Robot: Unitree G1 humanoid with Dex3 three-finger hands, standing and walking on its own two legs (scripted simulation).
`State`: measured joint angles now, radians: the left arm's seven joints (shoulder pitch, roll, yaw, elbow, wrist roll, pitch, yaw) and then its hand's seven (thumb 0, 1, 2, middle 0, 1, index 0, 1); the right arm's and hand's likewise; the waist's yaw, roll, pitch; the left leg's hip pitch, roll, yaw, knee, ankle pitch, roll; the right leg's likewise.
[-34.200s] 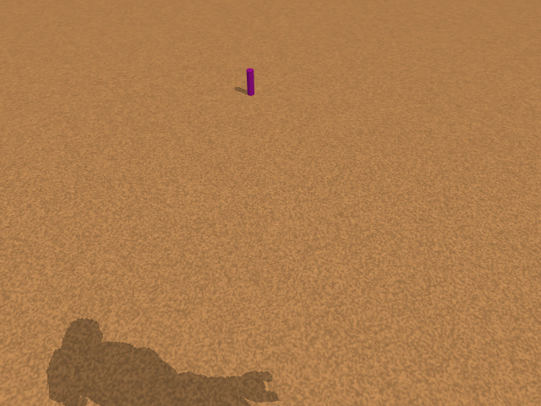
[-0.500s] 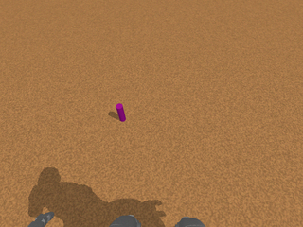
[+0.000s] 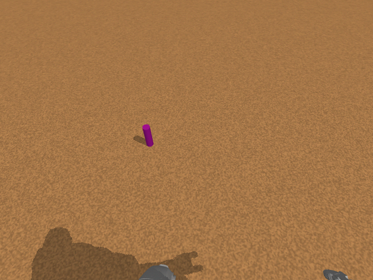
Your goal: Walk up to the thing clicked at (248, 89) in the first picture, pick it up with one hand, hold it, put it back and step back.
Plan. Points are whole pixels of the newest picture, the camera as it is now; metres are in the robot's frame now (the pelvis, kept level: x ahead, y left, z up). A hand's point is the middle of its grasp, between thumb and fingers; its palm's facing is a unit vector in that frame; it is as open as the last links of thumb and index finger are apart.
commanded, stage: step back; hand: left
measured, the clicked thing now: (148, 135) +1.04 +0.30 -0.67
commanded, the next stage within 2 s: stand in 0.98 s
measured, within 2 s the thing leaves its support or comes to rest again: neither
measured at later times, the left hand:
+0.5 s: hand out of the picture +0.06 +0.28 -0.13, palm faces +0.07 -0.92 -0.39, open 7.4 cm
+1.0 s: hand out of the picture +0.13 +0.29 -0.13, palm faces +0.07 -0.93 -0.36, open 7.4 cm
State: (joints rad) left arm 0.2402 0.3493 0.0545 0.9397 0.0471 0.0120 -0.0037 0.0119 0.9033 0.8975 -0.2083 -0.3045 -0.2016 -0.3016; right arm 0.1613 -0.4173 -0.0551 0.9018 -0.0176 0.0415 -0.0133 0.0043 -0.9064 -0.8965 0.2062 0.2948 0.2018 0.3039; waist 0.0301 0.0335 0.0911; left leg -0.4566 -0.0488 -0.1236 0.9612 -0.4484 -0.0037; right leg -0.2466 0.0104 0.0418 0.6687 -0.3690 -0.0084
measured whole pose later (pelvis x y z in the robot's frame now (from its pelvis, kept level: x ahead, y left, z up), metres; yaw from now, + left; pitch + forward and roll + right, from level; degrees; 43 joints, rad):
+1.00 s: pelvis +0.03 +0.03 +0.02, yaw +4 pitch -2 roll +0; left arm 0.05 0.37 0.02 1.08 0.01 -0.01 0.00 0.01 0.91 0.90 -0.21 -0.30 -0.20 -0.30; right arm 0.03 -0.33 -0.03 1.08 -0.02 -0.01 0.00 0.00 -0.91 -0.90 0.21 0.29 0.20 0.30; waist 0.01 -0.01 0.08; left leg -0.18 0.00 0.00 0.49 -0.27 0.00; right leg -0.14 -0.04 0.00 0.47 -0.29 0.03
